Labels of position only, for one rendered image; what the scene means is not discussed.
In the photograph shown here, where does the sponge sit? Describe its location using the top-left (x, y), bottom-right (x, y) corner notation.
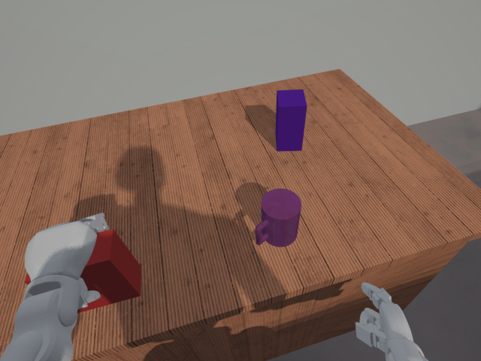
top-left (25, 229), bottom-right (141, 313)

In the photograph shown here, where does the robot left forearm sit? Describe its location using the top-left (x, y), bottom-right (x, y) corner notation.
top-left (0, 275), bottom-right (81, 361)

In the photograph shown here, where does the robot right forearm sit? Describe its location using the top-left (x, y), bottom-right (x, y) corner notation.
top-left (385, 338), bottom-right (428, 361)

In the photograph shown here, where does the right robot hand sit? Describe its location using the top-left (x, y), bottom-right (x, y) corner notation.
top-left (355, 282), bottom-right (413, 353)

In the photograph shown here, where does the table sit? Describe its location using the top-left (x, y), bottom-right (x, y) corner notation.
top-left (0, 69), bottom-right (481, 361)

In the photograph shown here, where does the left robot hand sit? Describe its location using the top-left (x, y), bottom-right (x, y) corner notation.
top-left (25, 213), bottom-right (109, 309)

